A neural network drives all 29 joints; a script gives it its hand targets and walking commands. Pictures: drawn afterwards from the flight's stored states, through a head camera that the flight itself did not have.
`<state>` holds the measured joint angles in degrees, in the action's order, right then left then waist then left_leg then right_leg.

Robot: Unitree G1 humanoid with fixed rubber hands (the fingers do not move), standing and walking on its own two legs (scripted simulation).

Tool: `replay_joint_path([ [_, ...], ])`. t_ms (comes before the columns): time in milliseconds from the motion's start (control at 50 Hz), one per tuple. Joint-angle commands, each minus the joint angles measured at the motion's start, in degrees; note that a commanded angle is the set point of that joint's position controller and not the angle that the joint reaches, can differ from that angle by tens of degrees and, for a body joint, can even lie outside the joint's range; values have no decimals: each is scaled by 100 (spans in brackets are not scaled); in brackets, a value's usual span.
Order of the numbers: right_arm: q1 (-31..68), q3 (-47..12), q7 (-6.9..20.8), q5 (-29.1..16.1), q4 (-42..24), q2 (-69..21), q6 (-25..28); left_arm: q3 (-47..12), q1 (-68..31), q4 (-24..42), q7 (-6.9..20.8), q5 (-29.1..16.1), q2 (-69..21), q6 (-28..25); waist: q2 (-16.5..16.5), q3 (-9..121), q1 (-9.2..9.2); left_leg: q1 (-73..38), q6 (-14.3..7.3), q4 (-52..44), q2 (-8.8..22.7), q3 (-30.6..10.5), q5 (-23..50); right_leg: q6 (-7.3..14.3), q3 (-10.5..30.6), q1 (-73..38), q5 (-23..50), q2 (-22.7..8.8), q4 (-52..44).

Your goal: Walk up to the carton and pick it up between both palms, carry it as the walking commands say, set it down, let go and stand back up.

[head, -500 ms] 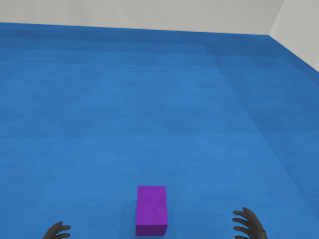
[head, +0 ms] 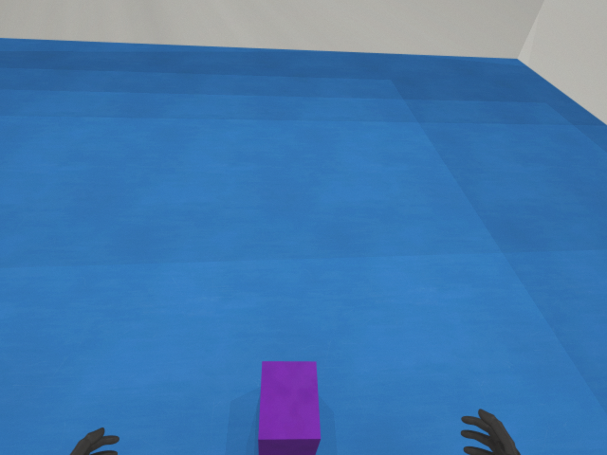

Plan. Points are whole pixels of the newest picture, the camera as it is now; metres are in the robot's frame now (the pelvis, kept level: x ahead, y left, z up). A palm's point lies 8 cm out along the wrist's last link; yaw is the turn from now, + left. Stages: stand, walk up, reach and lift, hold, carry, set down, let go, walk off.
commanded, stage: stand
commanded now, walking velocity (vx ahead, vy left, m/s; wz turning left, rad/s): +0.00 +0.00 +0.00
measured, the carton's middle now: (288, 409) +0.44 -0.01 -0.67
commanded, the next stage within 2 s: none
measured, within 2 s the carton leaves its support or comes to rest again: neither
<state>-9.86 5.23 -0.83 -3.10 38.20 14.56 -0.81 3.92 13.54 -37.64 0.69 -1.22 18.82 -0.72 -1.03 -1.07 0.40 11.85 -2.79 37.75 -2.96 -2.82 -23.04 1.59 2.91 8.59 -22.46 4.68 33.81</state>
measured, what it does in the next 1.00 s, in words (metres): stands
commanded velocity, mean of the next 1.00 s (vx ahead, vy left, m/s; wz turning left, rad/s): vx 0.00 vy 0.00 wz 0.00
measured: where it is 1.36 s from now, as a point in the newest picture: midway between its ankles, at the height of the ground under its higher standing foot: outside the picture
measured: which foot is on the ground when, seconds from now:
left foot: down 0.00-1.00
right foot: down 0.00-1.00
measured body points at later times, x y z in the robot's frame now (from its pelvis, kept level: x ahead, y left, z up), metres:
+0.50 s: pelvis -0.03 +0.00 +0.00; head -0.07 +0.02 +0.45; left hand +0.10 +0.30 -0.10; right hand +0.12 -0.28 -0.07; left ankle -0.03 +0.09 -0.72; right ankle -0.05 -0.11 -0.72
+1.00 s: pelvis -0.05 +0.00 +0.00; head -0.09 +0.02 +0.45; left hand +0.07 +0.30 -0.10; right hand +0.09 -0.28 -0.08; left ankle -0.03 +0.09 -0.72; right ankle -0.05 -0.11 -0.72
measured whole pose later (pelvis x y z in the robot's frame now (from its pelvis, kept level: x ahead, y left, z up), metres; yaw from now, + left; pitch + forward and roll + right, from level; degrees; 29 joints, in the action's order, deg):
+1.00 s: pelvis -0.05 +0.00 +0.00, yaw +0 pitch -6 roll -1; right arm -9.9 5.2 -0.8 -2.9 47.2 15.3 1.9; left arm 3.9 12.8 -47.2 0.5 -1.2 20.0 -2.4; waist -1.0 -0.5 0.4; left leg 11.9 -2.9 37.1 -3.0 -2.7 -18.9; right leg 1.4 2.9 8.9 -18.7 4.6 33.8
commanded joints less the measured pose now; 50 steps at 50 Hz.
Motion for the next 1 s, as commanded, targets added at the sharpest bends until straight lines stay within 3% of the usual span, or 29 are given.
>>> replay_joint_path([
  [0,264,206,-87,575,-469,1270,182,141,-324,429,-156,354,748,-174,443,883,-43,-466,-48,-859,694,-666,3320,92,652,246,3001,-781,-463],
  [60,285,177,-60,559,-433,1275,228,185,-459,448,-186,340,934,-170,821,972,-62,-516,-32,-896,659,-637,2918,79,688,337,2691,-771,-515],
  [120,180,159,-61,528,-331,1265,279,107,-340,318,-175,408,898,-212,234,836,-106,-421,-96,-1136,709,-857,2401,64,698,248,2185,-773,-646],
  [160,401,114,-88,559,-327,1228,277,157,-606,346,-127,369,979,-202,884,575,-122,-293,-71,-1223,790,-908,2245,90,778,524,1935,-806,-625],
  [200,483,171,-63,580,-312,1389,346,87,-475,311,-118,307,831,-208,750,468,41,-38,-195,-1452,938,-1269,1802,60,653,444,1567,-700,-577],
  [240,475,177,-72,629,-240,1464,328,192,-509,276,-128,378,1056,-251,511,452,34,-13,-147,-1457,839,-1182,1481,114,718,544,1348,-687,-650],
  [260,437,187,-62,646,-203,1401,350,117,-278,221,-125,334,780,-259,606,497,108,-29,-189,-1369,826,-1093,1629,111,800,348,1478,-717,-789],
  [280,444,141,-51,621,-216,1377,321,104,-402,161,-109,315,927,-232,855,501,-49,-29,-97,-1323,653,-910,1632,108,767,525,1615,-729,-706],
  [320,537,146,-44,574,-171,1330,336,165,-315,61,-126,292,980,-235,599,367,37,108,-71,-1367,760,-1042,1409,125,709,465,1366,-705,-716],
  [360,311,132,-58,587,-100,1358,363,132,-466,105,-107,357,837,-275,613,163,-41,197,-42,-1398,706,-1095,1425,99,855,554,1433,-712,-714],
  [380,363,123,-41,560,-64,1303,347,185,-292,11,-112,308,1056,-283,663,463,65,3,-49,-1436,692,-1032,1195,161,847,479,1080,-737,-757],
  [420,368,181,-40,596,-48,1331,422,165,-392,-11,-146,268,1075,-255,614,96,-48,17,-112,-1479,826,-1283,1503,143,879,722,1232,-773,-741],
  [440,310,118,-35,581,0,1417,402,195,-368,-84,-119,339,1072,-255,999,361,98,19,-132,-1583,841,-1303,1361,120,775,448,1194,-693,-624],
  [500,329,121,-67,614,139,1375,380,93,-346,-149,-113,336,976,-290,726,186,16,146,-103,-1586,797,-1168,1164,97,802,512,1140,-676,-765],
  [520,359,150,-75,636,83,1518,407,100,-265,-176,-112,295,890,-273,1090,-37,27,269,-178,-1607,824,-1273,1073,89,842,657,1028,-664,-809],
  [540,552,151,-43,627,115,1540,407,80,-300,-216,-95,234,875,-257,649,-118,165,445,-115,-1643,778,-1298,909,141,811,474,1067,-661,-852],
  [560,505,82,-3,563,102,1321,381,110,-435,-175,-89,335,958,-250,777,241,42,253,-84,-1575,736,-1110,936,197,794,460,1233,-712,-799],
  [620,531,156,-48,586,193,1499,406,137,-391,-338,-127,328,1155,-218,1057,-84,1,207,-109,-1886,842,-1462,504,92,720,813,818,-636,-741],
  [640,450,94,-38,575,176,1479,414,79,-401,-285,-123,313,983,-238,837,-355,15,407,-141,-1860,824,-1359,684,69,778,698,975,-652,-851],
  [660,561,89,-43,569,210,1384,428,62,-429,-333,-99,246,926,-296,986,-121,38,477,-105,-1838,878,-1297,622,100,785,485,929,-630,-808],
  [680,556,101,-44,558,206,1467,442,35,-524,-370,-99,303,960,-306,790,-149,-44,388,-130,-1804,859,-1301,569,103,802,649,1048,-675,-774],
  [720,674,52,-18,570,232,1392,401,88,-571,-361,-112,278,1067,-323,969,-118,84,486,-157,-1818,837,-1403,857,152,823,462,1087,-690,-777],
  [740,524,120,-28,546,297,1418,432,83,-600,-399,-154,280,1051,-300,697,-142,-2,271,-145,-1716,847,-1399,1096,187,887,620,1304,-681,-722],
  [760,594,75,-26,572,277,1507,449,42,-674,-415,-132,252,965,-296,899,-80,24,228,-218,-1727,936,-1415,1211,213,890,625,1158,-751,-782],
  [820,460,55,-17,573,407,1448,403,39,-390,-479,-140,272,988,-292,726,29,63,230,-164,-1567,776,-1164,1244,202,931,344,1319,-790,-951],
  [840,439,111,-32,469,410,1517,425,12,-753,-490,-124,286,1083,-285,437,-257,-189,248,-105,-1642,768,-1185,1307,222,988,746,1136,-818,-938],
  [860,512,63,-49,541,471,1426,423,72,-683,-480,-125,299,1067,-308,654,35,9,-26,-108,-1603,767,-1111,1247,200,975,693,856,-817,-996],
  [880,549,45,-25,543,430,1362,406,102,-758,-496,-181,291,1215,-335,1022,-556,-12,363,-160,-1721,754,-1211,1251,193,1016,794,1087,-764,-948],
  [980,579,68,-1,546,580,1561,426,28,-583,-559,-117,270,1085,-332,800,-56,91,266,-151,-1761,845,-1229,989,131,852,553,942,-734,-925],
])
